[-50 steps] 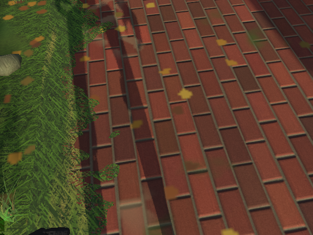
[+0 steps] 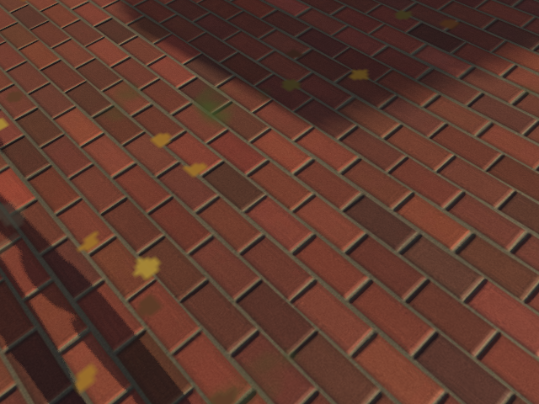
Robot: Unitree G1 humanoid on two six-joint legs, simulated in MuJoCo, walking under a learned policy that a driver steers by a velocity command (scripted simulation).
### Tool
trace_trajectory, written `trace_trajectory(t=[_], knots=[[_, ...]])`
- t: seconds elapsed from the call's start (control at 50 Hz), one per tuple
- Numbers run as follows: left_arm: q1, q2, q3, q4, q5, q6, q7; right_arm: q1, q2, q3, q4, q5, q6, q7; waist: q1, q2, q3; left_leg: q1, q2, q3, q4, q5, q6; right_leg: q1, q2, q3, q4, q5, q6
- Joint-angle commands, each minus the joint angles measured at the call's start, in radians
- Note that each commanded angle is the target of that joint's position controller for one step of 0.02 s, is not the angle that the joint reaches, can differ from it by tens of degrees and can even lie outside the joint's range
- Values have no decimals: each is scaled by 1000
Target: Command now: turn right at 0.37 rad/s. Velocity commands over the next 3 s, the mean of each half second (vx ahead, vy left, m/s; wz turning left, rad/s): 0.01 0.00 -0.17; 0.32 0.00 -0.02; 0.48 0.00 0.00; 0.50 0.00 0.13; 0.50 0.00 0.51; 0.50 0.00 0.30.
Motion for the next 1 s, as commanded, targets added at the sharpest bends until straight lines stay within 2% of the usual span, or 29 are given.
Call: trace_trajectory(t=[0.02,0.08,0.14,0.2,0.24,0.28,0.3,0.32,0.34,0.36,0.4,0.46,0.48,0.52,0.56,0.6,0.62,0.64,0.68,0.7,0.72,0.74,0.76,0.8,0.84,0.86,0.9,0.94,1.0], knots=[[-78,135,29,-75,-11,-39,11,-1,-88,-27,-45,-8,-6,-13,-17,-174,-125,-111,4,-70,175,75,-13,145,-226,235,-225,411,-175],[-73,95,9,-63,-1,-43,18,14,-65,-19,-39,6,-8,-7,-21,-167,-143,-47,1,-73,102,144,-29,170,-196,188,-218,463,-177],[-63,105,11,-45,-1,-38,20,-21,-33,1,-47,3,-9,1,6,-180,-128,27,11,-72,-116,137,-34,192,-193,193,-207,415,-177],[-56,119,13,-24,0,-30,9,-19,-47,5,-47,8,-9,8,27,-187,-106,127,0,-52,-245,75,-27,153,-206,230,-198,377,-201],[-71,103,5,-8,-7,-29,3,1,-46,7,-39,10,-13,10,15,-177,-94,187,-6,-45,-366,110,-16,139,-200,250,-179,378,-196],[-72,76,-6,14,-18,-33,1,48,-37,15,-19,-6,-25,15,-23,-135,-99,336,0,-56,-602,378,11,99,-158,236,-154,338,-135],[-44,55,-13,22,-2,-42,1,71,-78,11,-17,-20,-31,11,-6,-75,-134,431,71,-132,-596,578,35,67,-112,208,-123,250,-83],[8,65,-7,30,10,-52,-6,60,-145,-3,-14,-17,-31,9,52,47,-136,450,117,-147,-527,658,78,33,-36,140,-101,142,-44],[-16,52,-11,35,14,-53,-5,30,-95,4,-4,-4,-32,15,42,106,-141,355,103,-149,-538,477,109,96,-6,94,-116,102,-10],[-71,79,-6,37,10,-49,-3,10,-53,16,-12,-4,-36,20,12,72,-107,316,74,-135,-554,389,98,112,-6,91,-102,110,0],[-105,72,-2,34,1,-33,6,11,-51,21,-3,-9,-48,21,0,50,-93,296,53,-114,-557,364,69,118,-13,98,-90,172,-14],[-86,54,-1,52,0,-22,8,33,-43,29,20,-8,-57,16,-2,16,-83,297,43,-101,-550,336,60,123,-18,105,-102,185,-19],[-70,45,-2,66,-1,-21,10,46,-41,31,29,-7,-55,14,-4,10,-96,302,34,-95,-556,237,64,124,-4,90,-100,97,-20],[-51,53,6,79,-11,-21,12,67,-71,23,39,5,-47,7,-10,20,-44,267,32,-119,-575,-86,104,41,35,54,-63,-209,-31],[-52,44,7,72,-21,-42,11,101,-86,20,40,15,-52,-2,-22,48,43,252,105,-242,-646,-300,166,-91,39,34,-3,-316,-38],[-58,14,4,68,-34,-78,2,138,-122,9,52,22,-65,-6,-18,128,73,286,244,-436,-750,-371,247,-147,37,-36,113,-187,-29],[-66,18,6,67,-36,-91,-2,139,-129,6,53,25,-68,-6,-19,132,86,267,275,-479,-770,-344,269,-136,17,-28,118,-157,-36],[-46,20,9,75,-38,-102,-7,116,-127,6,46,27,-69,-3,0,127,82,238,267,-456,-764,-291,262,-81,8,-27,77,-149,-49],[87,34,22,135,-39,-111,-13,22,-91,16,16,33,-67,7,75,92,46,107,162,-289,-674,-141,190,183,11,-16,-91,-77,-74],[177,91,40,166,-33,-116,-10,-27,-33,33,-12,31,-75,9,102,-38,29,13,54,-143,-480,-11,123,277,-76,163,-182,-161,-113],[265,179,65,183,-32,-120,-15,-52,-3,41,-47,27,-96,8,116,-276,4,-144,-67,10,-172,64,57,414,-244,484,-321,-218,-205],[288,161,57,176,-21,-130,-20,-68,-54,28,-59,32,-114,6,131,-285,12,-300,-67,-74,34,-95,60,476,-348,667,-366,-104,-288],[259,116,40,168,-16,-140,-18,-25,-72,18,-45,44,-125,14,90,-192,12,-367,-23,-120,151,-74,85,517,-344,602,-330,-16,-279],[224,90,30,159,-19,-140,-16,-10,-45,24,-28,41,-133,32,63,-101,0,-420,35,-115,162,73,120,536,-305,443,-337,90,-223],[219,48,11,165,-18,-125,-15,-41,-24,27,-32,31,-128,52,54,-111,5,-361,63,-85,75,170,111,481,-253,305,-373,250,-177],[224,47,9,168,-21,-119,-13,-50,-5,32,-34,28,-124,62,54,-117,5,-333,56,-60,27,209,97,454,-231,251,-387,300,-172],[227,66,10,172,-27,-113,-2,-106,24,44,-55,19,-120,71,62,-106,22,-270,39,-27,-111,299,64,380,-197,168,-414,328,-166],[235,96,15,178,-24,-111,7,-176,41,56,-81,20,-120,75,78,-114,43,-169,10,0,-272,408,47,291,-172,110,-440,299,-156],[265,121,20,202,-31,-117,8,-227,9,52,-107,30,-118,76,80,-145,73,-66,-14,-2,-385,485,56,255,-203,97,-468,267,-151]])
Next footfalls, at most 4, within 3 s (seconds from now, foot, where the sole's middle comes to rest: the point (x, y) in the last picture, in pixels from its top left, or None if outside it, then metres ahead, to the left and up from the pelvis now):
0.30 left None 0.06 0.14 -0.77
1.14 left None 0.43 0.12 -0.77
1.68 right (350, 299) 0.73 -0.12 -0.77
2.22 left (257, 218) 1.01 0.13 -0.77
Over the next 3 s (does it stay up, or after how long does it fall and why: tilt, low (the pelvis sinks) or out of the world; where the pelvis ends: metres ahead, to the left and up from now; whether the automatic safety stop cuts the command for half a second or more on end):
stays up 1.29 0.11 0.01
